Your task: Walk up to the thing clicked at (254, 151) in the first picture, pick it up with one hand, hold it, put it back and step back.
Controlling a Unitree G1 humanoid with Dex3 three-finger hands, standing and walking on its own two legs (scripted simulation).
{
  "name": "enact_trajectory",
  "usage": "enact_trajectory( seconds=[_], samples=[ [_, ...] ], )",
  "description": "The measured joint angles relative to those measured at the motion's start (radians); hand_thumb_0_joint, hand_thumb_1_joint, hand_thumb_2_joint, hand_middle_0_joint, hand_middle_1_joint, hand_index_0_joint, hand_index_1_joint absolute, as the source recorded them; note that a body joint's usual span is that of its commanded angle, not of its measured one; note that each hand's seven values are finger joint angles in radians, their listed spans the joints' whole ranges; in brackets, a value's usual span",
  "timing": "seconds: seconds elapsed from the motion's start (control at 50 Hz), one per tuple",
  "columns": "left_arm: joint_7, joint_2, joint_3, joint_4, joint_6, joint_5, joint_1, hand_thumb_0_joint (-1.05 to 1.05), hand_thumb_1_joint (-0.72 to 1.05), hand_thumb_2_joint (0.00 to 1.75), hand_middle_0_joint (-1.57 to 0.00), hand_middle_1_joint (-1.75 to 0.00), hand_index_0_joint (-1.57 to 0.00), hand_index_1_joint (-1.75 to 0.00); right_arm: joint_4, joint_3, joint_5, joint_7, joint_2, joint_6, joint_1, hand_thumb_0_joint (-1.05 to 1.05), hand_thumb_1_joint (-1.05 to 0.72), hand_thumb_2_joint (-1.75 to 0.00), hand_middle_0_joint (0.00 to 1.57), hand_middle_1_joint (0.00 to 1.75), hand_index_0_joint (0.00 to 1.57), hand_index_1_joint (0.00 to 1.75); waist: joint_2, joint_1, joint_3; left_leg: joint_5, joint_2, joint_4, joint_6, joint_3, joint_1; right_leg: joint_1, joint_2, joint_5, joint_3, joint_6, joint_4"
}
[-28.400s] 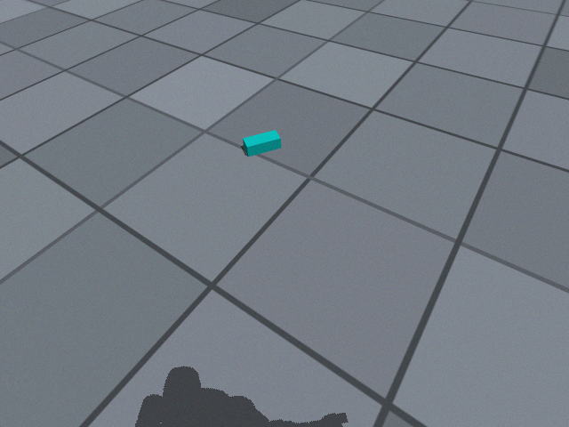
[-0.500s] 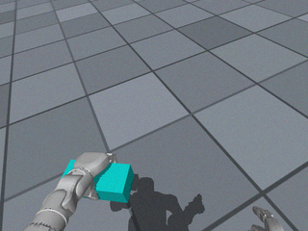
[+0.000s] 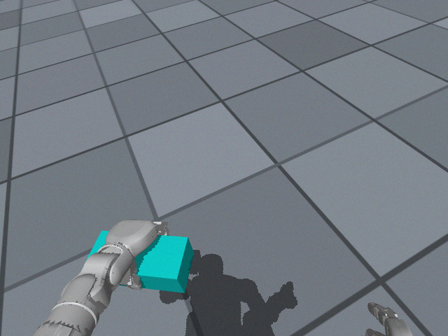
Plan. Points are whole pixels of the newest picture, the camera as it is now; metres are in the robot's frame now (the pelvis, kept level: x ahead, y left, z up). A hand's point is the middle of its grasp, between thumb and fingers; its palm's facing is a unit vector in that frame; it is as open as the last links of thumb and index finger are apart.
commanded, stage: hold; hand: left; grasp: from above
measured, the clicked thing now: (141, 260) +0.29 +0.22 -0.08
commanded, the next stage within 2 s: crouch in 0.02 s
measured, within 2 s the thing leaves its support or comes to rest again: neither
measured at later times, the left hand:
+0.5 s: hand (145, 266) +0.29 +0.23 -0.11, palm faces -0.47 +0.04 -0.88, open 11.6 cm
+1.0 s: hand (171, 274) +0.36 +0.23 -0.36, palm faces -0.45 +0.08 -0.89, open 11.5 cm
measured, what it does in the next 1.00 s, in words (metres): lowers itself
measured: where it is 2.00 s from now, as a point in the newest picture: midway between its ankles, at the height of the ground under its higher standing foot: outside the picture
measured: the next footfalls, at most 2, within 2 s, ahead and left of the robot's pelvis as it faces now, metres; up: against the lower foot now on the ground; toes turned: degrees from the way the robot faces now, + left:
none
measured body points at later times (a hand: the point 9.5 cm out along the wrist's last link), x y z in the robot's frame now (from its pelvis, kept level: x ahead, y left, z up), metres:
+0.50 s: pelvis -0.01 +0.00 -0.03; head +0.05 +0.00 +0.42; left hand +0.31 +0.22 -0.06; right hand +0.13 -0.27 -0.15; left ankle +0.02 +0.11 -0.74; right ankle +0.01 -0.11 -0.74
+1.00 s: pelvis -0.06 +0.01 -0.23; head +0.11 +0.03 +0.19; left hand +0.38 +0.23 -0.31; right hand -0.03 -0.27 -0.35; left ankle +0.02 +0.11 -0.74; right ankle +0.01 -0.11 -0.74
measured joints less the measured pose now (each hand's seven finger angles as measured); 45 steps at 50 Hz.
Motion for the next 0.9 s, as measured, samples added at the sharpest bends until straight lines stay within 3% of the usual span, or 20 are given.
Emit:
enact_trajectory(
  seconds=[0.24, 0.38, 0.52, 0.64, 0.74, 0.9],
  samples=[
    [0.004, 0.005, 0.007, -0.006, -0.011, 0.009, 0.018, -0.01, -0.22, 0.70, -0.49, -0.76, -0.55, -0.70, -0.012, -0.006, 0.001, 0.003, -0.002, 0.017, 0.005, 0.00, -0.91, -0.90, 0.21, 0.30, 0.20, 0.30, -0.003, -0.003, 0.002, -0.007, -0.001, 0.004, 0.001, -0.003, -0.008, -0.006, -0.001, -0.006, -0.002, 0.001, 0.001],
    [0.087, -0.007, 0.017, 0.089, -0.050, 0.054, -0.015, -0.02, -0.24, 0.77, -0.46, -0.80, -0.51, -0.74, -0.011, -0.008, -0.011, 0.019, 0.002, 0.021, -0.002, 0.00, -0.90, -0.90, 0.21, 0.30, 0.20, 0.30, -0.018, -0.013, -0.016, -0.035, -0.003, 0.082, 0.001, -0.012, -0.096, -0.089, -0.003, -0.037, -0.013, 0.001, 0.076],
    [0.225, -0.019, 0.012, 0.256, -0.067, 0.158, -0.124, -0.03, -0.25, 0.83, -0.43, -0.83, -0.49, -0.77, -0.013, -0.028, -0.041, 0.059, -0.009, 0.013, 0.009, 0.00, -0.90, -0.90, 0.21, 0.30, 0.20, 0.30, -0.030, -0.029, -0.077, -0.124, 0.003, 0.330, 0.001, -0.028, -0.365, -0.344, 0.001, -0.123, -0.032, 0.000, 0.307],
    [0.333, -0.026, 0.030, 0.413, -0.046, 0.224, -0.248, -0.03, -0.25, 0.83, -0.43, -0.83, -0.48, -0.78, -0.009, -0.048, -0.063, 0.078, -0.021, -0.004, 0.041, 0.00, -0.91, -0.90, 0.21, 0.30, 0.20, 0.30, -0.036, -0.058, -0.132, -0.210, 0.009, 0.590, 0.005, -0.037, -0.654, -0.626, 0.005, -0.207, -0.045, 0.004, 0.559],
    [0.378, -0.013, 0.050, 0.501, -0.034, 0.245, -0.343, -0.03, -0.24, 0.80, -0.43, -0.82, -0.49, -0.76, 0.005, -0.056, -0.080, 0.073, -0.026, -0.029, 0.069, 0.00, -0.91, -0.90, 0.21, 0.30, 0.20, 0.30, -0.029, -0.087, -0.166, -0.266, 0.011, 0.792, 0.012, -0.040, -0.894, -0.862, 0.004, -0.264, -0.052, 0.007, 0.758],
    [0.388, 0.024, 0.106, 0.557, -0.009, 0.248, -0.454, -0.02, -0.22, 0.74, -0.47, -0.78, -0.53, -0.72, 0.031, -0.049, -0.103, 0.070, -0.010, -0.068, 0.098, 0.00, -0.91, -0.90, 0.21, 0.30, 0.20, 0.30, -0.011, -0.133, -0.196, -0.329, 0.012, 1.065, 0.023, -0.037, -1.227, -1.192, 0.001, -0.331, -0.056, 0.012, 1.031]
  ],
)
